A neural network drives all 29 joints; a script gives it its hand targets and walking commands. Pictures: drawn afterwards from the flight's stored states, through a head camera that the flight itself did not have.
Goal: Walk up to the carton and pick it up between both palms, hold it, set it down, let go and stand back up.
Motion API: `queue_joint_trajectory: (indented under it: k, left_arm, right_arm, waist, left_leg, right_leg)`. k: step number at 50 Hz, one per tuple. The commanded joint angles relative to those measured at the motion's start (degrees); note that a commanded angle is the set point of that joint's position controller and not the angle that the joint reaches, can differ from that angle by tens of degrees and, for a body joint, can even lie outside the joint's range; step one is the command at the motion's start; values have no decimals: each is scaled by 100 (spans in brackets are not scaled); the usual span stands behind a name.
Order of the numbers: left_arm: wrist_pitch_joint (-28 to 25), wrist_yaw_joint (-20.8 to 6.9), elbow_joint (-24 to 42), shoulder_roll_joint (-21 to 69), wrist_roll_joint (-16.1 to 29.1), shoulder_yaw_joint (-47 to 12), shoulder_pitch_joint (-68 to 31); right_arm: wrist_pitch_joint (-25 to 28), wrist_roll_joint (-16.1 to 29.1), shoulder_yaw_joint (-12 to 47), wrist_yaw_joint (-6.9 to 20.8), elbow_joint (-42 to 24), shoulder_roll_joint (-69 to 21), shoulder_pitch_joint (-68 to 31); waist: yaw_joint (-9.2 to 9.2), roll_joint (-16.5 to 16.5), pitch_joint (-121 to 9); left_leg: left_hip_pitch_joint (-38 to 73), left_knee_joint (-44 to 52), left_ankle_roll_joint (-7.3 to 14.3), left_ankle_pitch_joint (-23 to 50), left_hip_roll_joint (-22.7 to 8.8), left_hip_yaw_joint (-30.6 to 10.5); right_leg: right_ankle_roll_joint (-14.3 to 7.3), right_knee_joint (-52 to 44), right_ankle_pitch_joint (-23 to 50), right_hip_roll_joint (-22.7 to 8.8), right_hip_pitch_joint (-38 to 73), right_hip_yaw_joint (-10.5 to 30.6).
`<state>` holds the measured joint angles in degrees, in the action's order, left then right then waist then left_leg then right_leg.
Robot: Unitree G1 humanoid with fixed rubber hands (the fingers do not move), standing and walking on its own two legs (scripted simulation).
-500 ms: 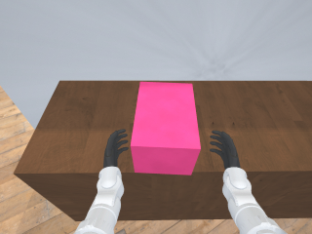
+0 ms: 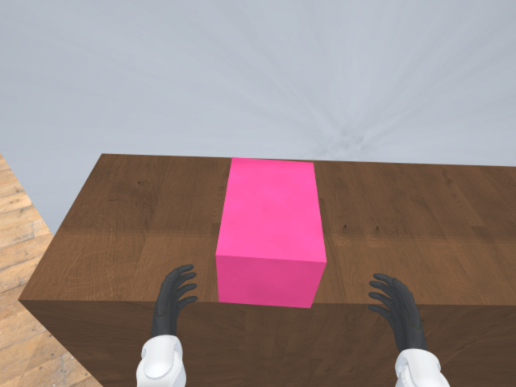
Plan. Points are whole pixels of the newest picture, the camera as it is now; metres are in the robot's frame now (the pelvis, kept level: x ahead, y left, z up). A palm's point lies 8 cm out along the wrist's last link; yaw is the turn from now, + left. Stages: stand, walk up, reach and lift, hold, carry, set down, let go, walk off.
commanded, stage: set down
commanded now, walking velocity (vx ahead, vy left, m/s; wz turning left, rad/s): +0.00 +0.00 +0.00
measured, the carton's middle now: (268, 228) +0.46 +0.00 -0.04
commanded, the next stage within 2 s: none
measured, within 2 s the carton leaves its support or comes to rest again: neither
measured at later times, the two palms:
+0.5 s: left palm (160, 321) +0.24 +0.18 -0.01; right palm (413, 337) +0.22 -0.20 +0.01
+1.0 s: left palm (158, 333) +0.24 +0.18 -0.04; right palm (406, 350) +0.21 -0.20 -0.03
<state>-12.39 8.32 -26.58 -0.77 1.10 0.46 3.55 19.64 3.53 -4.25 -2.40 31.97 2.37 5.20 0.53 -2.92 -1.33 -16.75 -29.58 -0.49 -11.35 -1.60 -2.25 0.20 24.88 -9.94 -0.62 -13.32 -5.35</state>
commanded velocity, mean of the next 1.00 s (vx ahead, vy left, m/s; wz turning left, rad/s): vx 0.00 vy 0.00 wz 0.00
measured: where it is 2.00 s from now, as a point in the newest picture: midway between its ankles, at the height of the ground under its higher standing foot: outside the picture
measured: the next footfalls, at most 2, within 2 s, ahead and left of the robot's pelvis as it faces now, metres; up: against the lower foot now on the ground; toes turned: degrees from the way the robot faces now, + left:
none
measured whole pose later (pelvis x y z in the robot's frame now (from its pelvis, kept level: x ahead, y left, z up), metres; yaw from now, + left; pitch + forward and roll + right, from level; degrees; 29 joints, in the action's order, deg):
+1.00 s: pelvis +0.02 -0.01 +0.00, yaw +0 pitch -1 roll -1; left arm 4.5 3.2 -18.5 -6.7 2.2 0.1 8.3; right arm 7.7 3.6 -2.8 -3.1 25.6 2.4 11.2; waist 0.5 -2.5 1.6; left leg -14.3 -28.1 -1.0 -12.5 -1.6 -2.2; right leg 0.0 24.9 -11.9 -0.6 -11.6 -5.3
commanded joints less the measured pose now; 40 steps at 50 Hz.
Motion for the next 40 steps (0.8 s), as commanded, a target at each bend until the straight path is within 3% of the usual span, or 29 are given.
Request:
queue_joint_trajectory:
  k: [1,9,15,18,26,34,40]
  left_arm:
    - [237,52,1969,-1000,140,-425,-357]
    - [1051,-113,2168,-1175,257,-377,-261]
    - [1362,-220,2279,-1285,232,-289,-242]
    - [1444,-228,2376,-1333,195,-247,-222]
    - [1548,-305,2237,-1442,205,-218,-226]
    - [1544,-485,2034,-1604,215,11,158]
    - [1493,-549,1957,-1658,102,88,368]
  right_arm:
    - [-212,703,472,23,-1419,695,-127]
    - [-962,563,471,-85,-2009,544,246]
    - [-1322,370,372,-102,-2163,500,373]
    - [-1402,316,319,-103,-2132,501,415]
    - [-1487,246,333,-104,-2190,425,417]
    - [-1363,163,441,-140,-1993,506,714]
    - [-1162,131,504,-105,-1716,602,819]
  waist:
    - [-85,394,-441]
    - [-44,270,-169]
    - [-27,265,-141]
    - [-56,423,-167]
    - [-104,546,-48]
    - [-109,294,-229]
    - [-126,384,-352]
  left_leg:
    - [908,1270,51,-479,63,492]
    - [1010,1297,129,-718,120,558]
    - [1170,1209,127,-652,145,535]
    - [1087,1261,97,-626,116,531]
    - [814,1316,66,-696,75,550]
    - [1116,1058,53,121,210,645]
    - [1227,948,2,583,248,642]
  right_leg:
    - [-210,-534,-736,142,789,574]
    - [-180,-682,-1057,-64,600,688]
    - [-186,-742,-1169,-167,364,753]
    - [-162,-695,-1115,-133,520,717]
    - [-112,-669,-1010,-120,790,713]
    - [-67,-760,-464,-128,848,733]
    - [-96,-717,-57,-65,869,664]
